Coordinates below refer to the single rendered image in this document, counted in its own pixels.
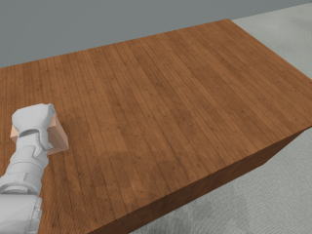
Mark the left robot hand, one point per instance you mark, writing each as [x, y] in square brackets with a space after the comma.
[38, 115]

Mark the left robot forearm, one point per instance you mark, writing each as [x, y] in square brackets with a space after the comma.
[24, 173]

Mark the left robot upper arm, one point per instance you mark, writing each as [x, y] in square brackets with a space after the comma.
[20, 213]

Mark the table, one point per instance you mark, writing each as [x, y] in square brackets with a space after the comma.
[154, 123]

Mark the sponge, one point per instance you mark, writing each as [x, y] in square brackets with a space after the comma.
[56, 136]

